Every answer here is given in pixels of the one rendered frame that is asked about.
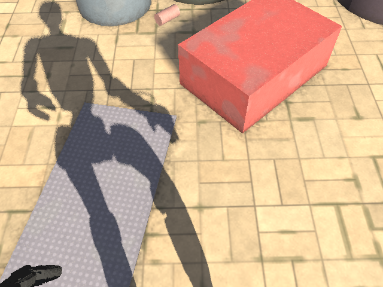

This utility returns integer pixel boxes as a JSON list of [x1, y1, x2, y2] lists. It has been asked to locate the robot left hand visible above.
[[0, 265, 62, 287]]

